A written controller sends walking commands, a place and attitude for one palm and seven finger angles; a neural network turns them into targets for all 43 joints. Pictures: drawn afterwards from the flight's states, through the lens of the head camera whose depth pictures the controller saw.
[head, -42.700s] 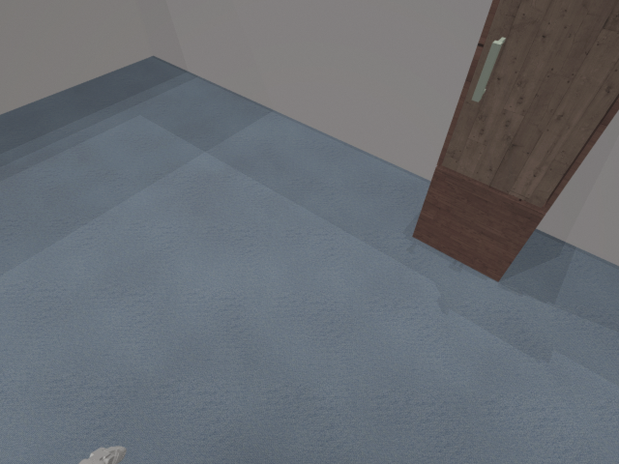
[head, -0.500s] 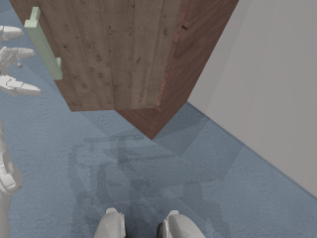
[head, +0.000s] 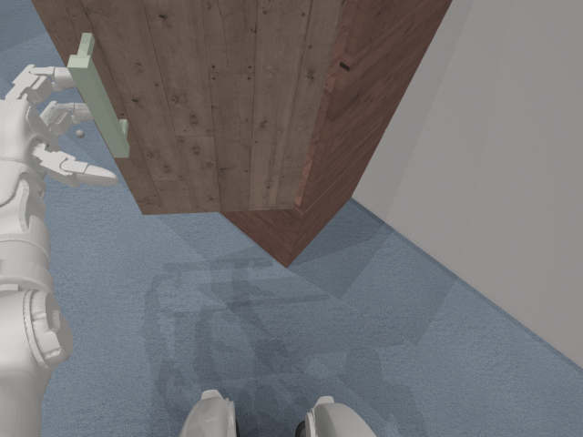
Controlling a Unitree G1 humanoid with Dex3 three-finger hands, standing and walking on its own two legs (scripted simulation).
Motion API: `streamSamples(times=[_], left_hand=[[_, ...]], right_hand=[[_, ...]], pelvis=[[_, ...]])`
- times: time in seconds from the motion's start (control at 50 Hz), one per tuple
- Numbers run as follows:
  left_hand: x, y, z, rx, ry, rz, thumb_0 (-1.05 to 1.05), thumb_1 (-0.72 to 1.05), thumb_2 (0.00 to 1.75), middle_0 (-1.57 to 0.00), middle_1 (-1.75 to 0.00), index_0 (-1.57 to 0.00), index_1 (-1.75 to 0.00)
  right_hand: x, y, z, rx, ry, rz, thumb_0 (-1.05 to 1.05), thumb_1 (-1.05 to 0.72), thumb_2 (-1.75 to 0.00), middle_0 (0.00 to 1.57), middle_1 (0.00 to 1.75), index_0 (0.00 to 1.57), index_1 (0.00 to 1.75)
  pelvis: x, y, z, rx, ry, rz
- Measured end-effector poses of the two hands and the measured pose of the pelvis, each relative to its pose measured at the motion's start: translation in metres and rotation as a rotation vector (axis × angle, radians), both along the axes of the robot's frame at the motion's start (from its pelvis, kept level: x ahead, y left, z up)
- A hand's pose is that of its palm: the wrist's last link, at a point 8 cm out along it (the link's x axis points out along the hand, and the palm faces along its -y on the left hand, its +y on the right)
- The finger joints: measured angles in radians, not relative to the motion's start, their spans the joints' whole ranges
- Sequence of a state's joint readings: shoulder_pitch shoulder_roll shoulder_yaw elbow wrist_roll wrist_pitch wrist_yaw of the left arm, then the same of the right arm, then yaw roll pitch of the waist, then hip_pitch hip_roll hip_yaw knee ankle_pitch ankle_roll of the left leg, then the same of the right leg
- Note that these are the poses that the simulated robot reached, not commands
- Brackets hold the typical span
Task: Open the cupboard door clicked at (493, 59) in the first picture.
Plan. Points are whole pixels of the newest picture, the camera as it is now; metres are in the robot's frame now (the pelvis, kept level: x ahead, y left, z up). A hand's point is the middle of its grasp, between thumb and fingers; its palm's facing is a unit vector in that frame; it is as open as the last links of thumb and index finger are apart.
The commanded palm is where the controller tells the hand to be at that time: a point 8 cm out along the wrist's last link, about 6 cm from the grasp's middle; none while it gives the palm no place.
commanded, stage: slide the fingers in behind the handle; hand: left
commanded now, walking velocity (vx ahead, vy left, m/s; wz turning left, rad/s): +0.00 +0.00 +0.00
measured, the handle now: (105, 101) +0.54 +0.23 +0.08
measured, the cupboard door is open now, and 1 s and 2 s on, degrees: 46 46 50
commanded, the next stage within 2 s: close the thumb around the handle in 0.84 s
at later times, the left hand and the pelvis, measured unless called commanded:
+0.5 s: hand (109, 132) +0.49 +0.21 +0.08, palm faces +0.04 -1.00 +0.01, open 14.0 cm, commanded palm +0.46 +0.26 +0.08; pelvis +0.00 -0.01 +0.00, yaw +0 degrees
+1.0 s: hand (113, 132) +0.49 +0.21 +0.08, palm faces +0.05 -1.00 +0.00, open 13.9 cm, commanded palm +0.47 +0.26 +0.08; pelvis +0.00 -0.01 +0.00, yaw +0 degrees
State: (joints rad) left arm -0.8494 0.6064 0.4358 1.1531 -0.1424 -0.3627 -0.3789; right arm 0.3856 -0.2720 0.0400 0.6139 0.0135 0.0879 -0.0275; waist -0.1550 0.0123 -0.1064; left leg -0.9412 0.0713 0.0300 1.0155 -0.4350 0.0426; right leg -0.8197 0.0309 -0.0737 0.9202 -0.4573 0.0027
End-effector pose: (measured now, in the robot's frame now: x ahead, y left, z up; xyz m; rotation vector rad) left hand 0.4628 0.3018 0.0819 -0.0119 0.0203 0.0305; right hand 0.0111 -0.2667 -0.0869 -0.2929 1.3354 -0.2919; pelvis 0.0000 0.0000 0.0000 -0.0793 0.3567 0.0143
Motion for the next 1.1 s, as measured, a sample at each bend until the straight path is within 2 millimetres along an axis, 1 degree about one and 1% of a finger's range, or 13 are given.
streamSamples(times=[0.16,0.5,0.66,0.74,0.8,0.92,0.98,1.04,1.1], left_hand=[[0.002,-0.012,-0.002,-0.002,-0.002,0.017,-0.01,-0.50,0.30,-0.30,-1.20,-0.30,-1.20],[0.003,-0.034,-0.001,0.001,-0.001,0.013,-0.01,-0.50,0.30,-0.30,-1.20,-0.30,-1.20],[0.001,-0.030,-0.002,0.008,0.010,0.028,-0.01,-0.50,0.30,-0.30,-1.20,-0.30,-1.20],[0.001,-0.029,0.001,0.014,-0.007,0.025,-0.01,-0.50,0.30,-0.30,-1.20,-0.30,-1.20],[0.000,-0.032,0.003,0.013,-0.017,0.013,-0.01,-0.50,0.30,-0.30,-1.20,-0.30,-1.20],[0.003,-0.037,-0.002,0.004,0.013,0.014,-0.01,-0.50,0.30,-0.30,-1.20,-0.30,-1.20],[0.004,-0.037,-0.002,0.010,0.001,0.023,-0.01,-0.50,0.30,-0.30,-1.20,-0.30,-1.20],[0.005,-0.039,-0.001,0.013,-0.006,0.021,-0.01,-0.47,0.31,-0.30,-1.20,-0.30,-1.20],[0.006,-0.039,0.000,0.014,-0.004,0.018,-0.01,-0.39,0.34,-0.31,-1.21,-0.31,-1.21]], right_hand=[[0.003,-0.002,-0.001,0.005,-0.018,0.001,0.00,-0.91,-0.90,0.21,0.30,0.21,0.30],[-0.008,-0.005,-0.004,0.029,-0.005,-0.022,0.01,-0.91,-0.90,0.20,0.30,0.21,0.30],[-0.008,-0.009,-0.004,0.023,-0.014,-0.025,0.01,-0.91,-0.90,0.20,0.30,0.21,0.30],[-0.008,-0.010,-0.004,0.018,-0.009,-0.021,0.01,-0.91,-0.90,0.20,0.30,0.21,0.30],[-0.008,-0.011,-0.005,0.019,-0.003,-0.017,0.01,-0.91,-0.90,0.20,0.30,0.21,0.30],[-0.005,-0.012,-0.005,0.018,-0.011,-0.012,0.01,-0.91,-0.90,0.20,0.30,0.21,0.30],[-0.004,-0.011,-0.005,0.018,-0.020,-0.015,0.01,-0.91,-0.90,0.20,0.30,0.21,0.30],[-0.004,-0.010,-0.006,0.022,-0.018,-0.014,0.00,-0.91,-0.90,0.20,0.30,0.21,0.30],[-0.005,-0.009,-0.006,0.028,-0.014,-0.017,0.00,-0.91,-0.90,0.20,0.30,0.21,0.30]], pelvis=[[-0.001,-0.003,0.000,0.004,-0.004,-0.001],[-0.001,-0.009,0.000,0.012,-0.012,-0.003],[-0.002,-0.012,0.000,0.014,-0.015,-0.005],[-0.002,-0.012,0.000,0.013,-0.012,-0.003],[-0.002,-0.012,0.000,0.013,-0.011,0.000],[-0.002,-0.012,-0.001,0.014,-0.009,0.001],[-0.002,-0.012,-0.001,0.015,-0.008,-0.002],[-0.002,-0.012,-0.001,0.015,-0.008,-0.002],[-0.001,-0.012,-0.001,0.015,-0.007,-0.003]])
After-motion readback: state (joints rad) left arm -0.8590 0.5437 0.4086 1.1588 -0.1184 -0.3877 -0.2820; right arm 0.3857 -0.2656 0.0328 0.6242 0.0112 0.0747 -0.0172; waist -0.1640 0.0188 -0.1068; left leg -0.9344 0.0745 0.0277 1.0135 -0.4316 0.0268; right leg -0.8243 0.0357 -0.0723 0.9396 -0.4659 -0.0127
